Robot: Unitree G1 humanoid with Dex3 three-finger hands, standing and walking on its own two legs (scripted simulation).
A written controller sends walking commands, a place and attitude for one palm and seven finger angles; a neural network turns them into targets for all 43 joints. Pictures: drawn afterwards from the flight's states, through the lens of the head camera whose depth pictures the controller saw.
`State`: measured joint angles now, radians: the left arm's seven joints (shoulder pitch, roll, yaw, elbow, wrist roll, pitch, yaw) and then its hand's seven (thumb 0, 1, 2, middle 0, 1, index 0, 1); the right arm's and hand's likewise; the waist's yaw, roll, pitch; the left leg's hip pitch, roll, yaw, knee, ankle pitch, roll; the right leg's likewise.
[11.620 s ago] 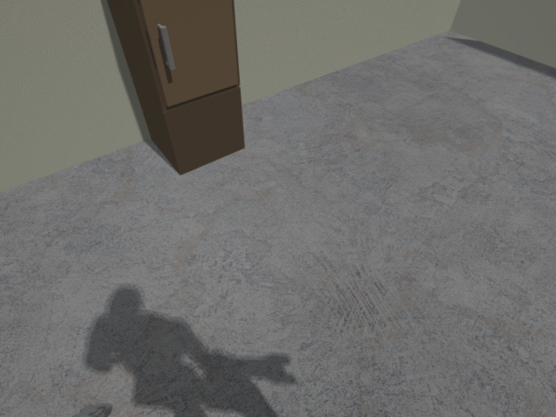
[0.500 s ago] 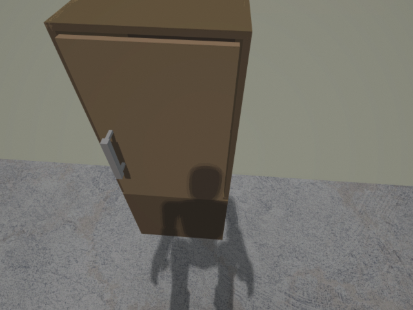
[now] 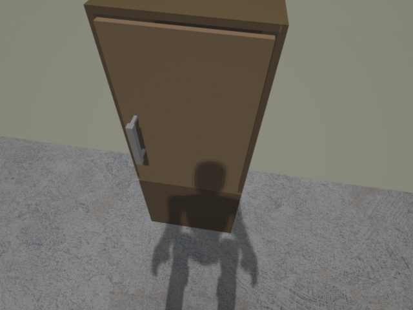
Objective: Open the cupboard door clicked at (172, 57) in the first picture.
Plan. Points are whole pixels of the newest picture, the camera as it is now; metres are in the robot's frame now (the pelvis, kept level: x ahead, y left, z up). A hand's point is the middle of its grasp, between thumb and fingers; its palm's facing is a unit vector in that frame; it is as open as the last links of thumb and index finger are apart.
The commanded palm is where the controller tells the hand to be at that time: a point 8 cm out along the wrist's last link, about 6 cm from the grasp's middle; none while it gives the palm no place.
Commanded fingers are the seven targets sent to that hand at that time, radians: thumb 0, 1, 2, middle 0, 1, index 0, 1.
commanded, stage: shuffle to correct the standing spot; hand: left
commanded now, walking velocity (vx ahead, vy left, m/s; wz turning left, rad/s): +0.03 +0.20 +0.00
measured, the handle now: (137, 141) +0.56 +0.27 -0.09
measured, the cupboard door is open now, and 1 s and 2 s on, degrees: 0 0 0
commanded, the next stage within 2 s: come to a stop and stand still in 0.08 s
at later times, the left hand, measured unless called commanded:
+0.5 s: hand out of the picture +0.05 +0.26 -0.17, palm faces +0.03 -0.97 -0.22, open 7.2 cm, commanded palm none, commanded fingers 0.00 0.90 0.90 -0.20 -0.30 -0.20 -0.30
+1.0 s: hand out of the picture +0.00 +0.21 -0.17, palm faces +0.03 -0.99 -0.17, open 7.3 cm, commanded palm none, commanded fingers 0.00 0.90 0.90 -0.20 -0.30 -0.20 -0.30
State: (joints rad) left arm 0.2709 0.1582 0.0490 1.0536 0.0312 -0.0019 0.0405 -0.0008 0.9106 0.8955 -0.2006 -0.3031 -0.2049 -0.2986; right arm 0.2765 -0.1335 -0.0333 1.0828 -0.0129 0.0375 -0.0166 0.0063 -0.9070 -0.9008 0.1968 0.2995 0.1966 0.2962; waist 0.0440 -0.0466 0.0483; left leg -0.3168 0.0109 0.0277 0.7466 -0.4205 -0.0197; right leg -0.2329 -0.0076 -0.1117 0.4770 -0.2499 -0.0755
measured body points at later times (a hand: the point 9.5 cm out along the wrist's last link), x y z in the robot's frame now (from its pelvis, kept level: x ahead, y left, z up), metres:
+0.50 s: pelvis +0.01 +0.08 +0.00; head +0.04 +0.07 +0.44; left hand +0.05 +0.31 -0.16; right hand +0.01 -0.14 -0.17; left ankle +0.00 +0.19 -0.74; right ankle -0.02 -0.01 -0.74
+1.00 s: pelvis +0.02 +0.06 +0.00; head +0.04 +0.05 +0.45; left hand +0.00 +0.27 -0.16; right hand +0.01 -0.16 -0.16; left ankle +0.00 +0.19 -0.74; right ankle -0.02 -0.01 -0.74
